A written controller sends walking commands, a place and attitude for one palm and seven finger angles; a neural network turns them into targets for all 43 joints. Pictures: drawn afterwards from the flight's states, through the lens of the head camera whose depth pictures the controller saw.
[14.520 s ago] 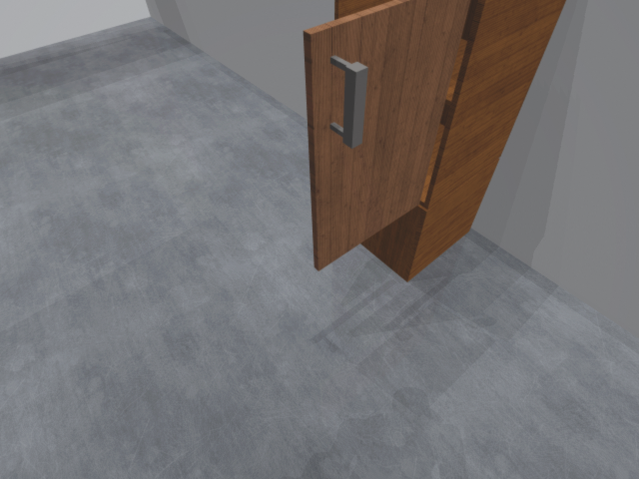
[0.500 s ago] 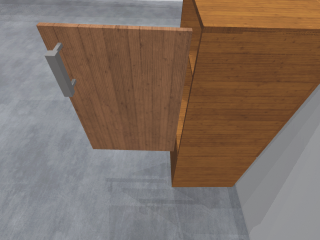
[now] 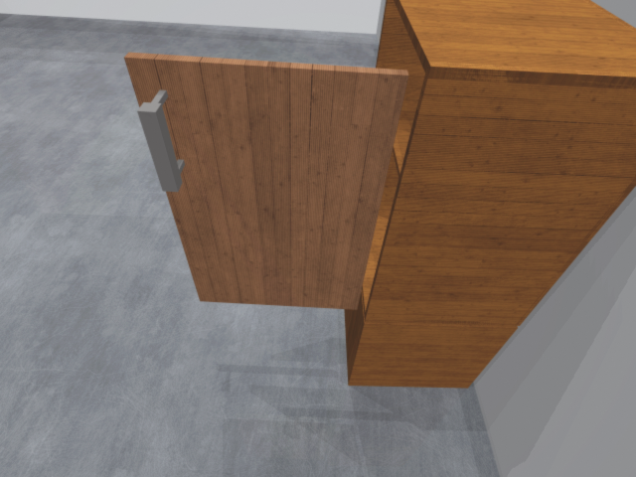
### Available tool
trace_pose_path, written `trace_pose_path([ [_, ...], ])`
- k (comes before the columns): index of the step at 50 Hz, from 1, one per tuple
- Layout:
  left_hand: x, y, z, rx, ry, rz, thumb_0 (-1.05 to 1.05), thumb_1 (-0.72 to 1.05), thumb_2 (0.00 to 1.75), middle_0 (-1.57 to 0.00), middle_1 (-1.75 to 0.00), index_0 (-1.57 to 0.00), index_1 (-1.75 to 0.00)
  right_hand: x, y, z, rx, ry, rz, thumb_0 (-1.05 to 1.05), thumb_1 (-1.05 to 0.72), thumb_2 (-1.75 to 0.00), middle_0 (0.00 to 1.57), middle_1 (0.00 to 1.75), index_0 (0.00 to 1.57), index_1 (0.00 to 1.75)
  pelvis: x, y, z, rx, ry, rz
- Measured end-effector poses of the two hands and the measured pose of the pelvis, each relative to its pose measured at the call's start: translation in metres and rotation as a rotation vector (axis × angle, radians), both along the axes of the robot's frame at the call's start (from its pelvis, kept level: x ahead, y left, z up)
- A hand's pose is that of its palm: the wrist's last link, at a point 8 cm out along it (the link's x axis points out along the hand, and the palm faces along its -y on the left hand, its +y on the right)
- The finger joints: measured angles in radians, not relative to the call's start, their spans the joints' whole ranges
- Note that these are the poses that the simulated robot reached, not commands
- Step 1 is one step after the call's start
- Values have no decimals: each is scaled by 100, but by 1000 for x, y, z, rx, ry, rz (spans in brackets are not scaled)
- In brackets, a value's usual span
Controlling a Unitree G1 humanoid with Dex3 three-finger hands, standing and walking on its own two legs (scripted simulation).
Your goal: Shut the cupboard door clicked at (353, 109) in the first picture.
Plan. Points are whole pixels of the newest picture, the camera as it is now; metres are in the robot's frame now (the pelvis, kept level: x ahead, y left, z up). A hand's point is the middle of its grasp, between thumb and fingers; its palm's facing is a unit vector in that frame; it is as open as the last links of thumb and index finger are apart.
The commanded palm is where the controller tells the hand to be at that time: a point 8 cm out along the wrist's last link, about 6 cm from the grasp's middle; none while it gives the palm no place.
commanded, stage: look again from close up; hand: left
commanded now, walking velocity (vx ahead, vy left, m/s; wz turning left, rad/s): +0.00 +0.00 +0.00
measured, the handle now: (166, 141) +0.53 +0.28 +0.14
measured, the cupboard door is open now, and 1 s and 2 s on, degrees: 88 88 88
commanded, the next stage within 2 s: shuffle to correct the standing spot in 0.12 s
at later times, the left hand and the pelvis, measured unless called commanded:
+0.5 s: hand out of the picture -0.05 +0.23 -0.17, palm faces +0.03 -0.98 -0.21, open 7.4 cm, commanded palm none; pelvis -0.01 +0.04 +0.00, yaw +1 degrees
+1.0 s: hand (184, 434) +0.21 +0.21 -0.16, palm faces -0.03 -0.98 -0.19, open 7.3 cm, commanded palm none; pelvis +0.10 +0.05 +0.00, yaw -1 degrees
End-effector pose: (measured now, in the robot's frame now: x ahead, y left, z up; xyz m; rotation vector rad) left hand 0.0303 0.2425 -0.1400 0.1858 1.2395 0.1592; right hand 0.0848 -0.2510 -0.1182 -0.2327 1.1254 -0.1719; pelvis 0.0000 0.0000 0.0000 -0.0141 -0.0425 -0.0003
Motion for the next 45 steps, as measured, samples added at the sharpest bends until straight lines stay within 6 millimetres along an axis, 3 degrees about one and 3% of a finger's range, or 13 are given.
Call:
trace_pose_path([
  [6, -7, 21, 5, 17, -6, -13, 1, 91, 90, -20, -30, -20, -30, -10, 12, 3, 6, 1, 23, 0, -91, -90, 20, 30, 20, 30, -13, 11, 2, -3, 0, 2],
  [15, -38, 42, 9, 41, 72, -8, 1, 91, 90, -20, -30, -20, -30, -53, 21, -4, 16, 112, 2, 1, -90, -90, 20, 30, 21, 30, -23, 24, 5, 1, 14, 3],
  [24, -83, 33, 2, -9, 217, 56, 1, 91, 90, -20, -30, -20, -30, -92, 38, -15, 37, 264, -43, 1, -91, -90, 20, 30, 20, 30, -10, 34, 3, -4, 34, 7],
  [28, -87, 34, -12, -50, 276, 74, 1, 91, 90, -20, -30, -20, -30, -98, 53, -20, 32, 282, -69, 1, -91, -90, 20, 30, 20, 30, 4, 47, -6, -5, 21, 5],
  [30, -78, 35, -13, -61, 293, 53, 1, 91, 90, -20, -30, -20, -30, -101, 62, -20, 38, 282, -92, 1, -91, -90, 20, 30, 20, 30, 11, 53, -5, -1, 18, -17],
  [33, -48, 35, -7, -69, 264, 17, 1, 91, 90, -20, -30, -20, -30, -108, 77, -15, 58, 298, -121, 0, -91, -90, 20, 30, 20, 30, 22, 58, 1, 3, 23, -29],
  [39, 33, 39, 4, -58, 121, -19, 2, 94, 90, -20, -30, -20, -30, -112, 103, -8, 105, 359, -145, 0, -91, -90, 20, 30, 20, 30, 43, 60, 11, 2, 36, -25],
  [45, 114, 38, 13, -40, -2, -62, 2, 94, 90, -20, -30, -20, -30, -100, 113, -12, 141, 393, -171, 0, -90, -90, 20, 30, 20, 30, 70, 57, 11, 4, 34, -24],
])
